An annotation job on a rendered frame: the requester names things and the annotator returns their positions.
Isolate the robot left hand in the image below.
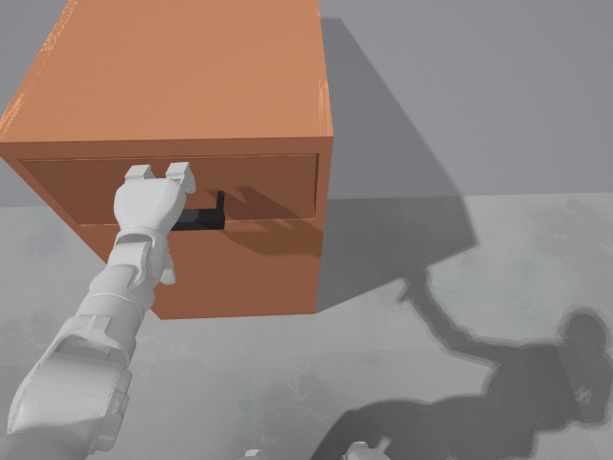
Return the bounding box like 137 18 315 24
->
114 162 196 285

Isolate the right robot shin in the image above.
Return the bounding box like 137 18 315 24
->
345 442 368 456

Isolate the robot shin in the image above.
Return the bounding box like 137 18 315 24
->
245 449 266 459
345 442 368 456

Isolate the robot left upper arm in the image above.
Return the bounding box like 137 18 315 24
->
0 352 132 460

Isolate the robot left forearm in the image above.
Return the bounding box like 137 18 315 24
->
7 227 169 434

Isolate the left robot shin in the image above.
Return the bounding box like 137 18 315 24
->
245 449 266 459

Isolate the drawer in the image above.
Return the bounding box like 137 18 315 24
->
22 153 316 224

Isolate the handle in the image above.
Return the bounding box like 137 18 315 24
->
171 191 225 231

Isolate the cabinet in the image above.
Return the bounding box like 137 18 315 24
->
0 0 334 320

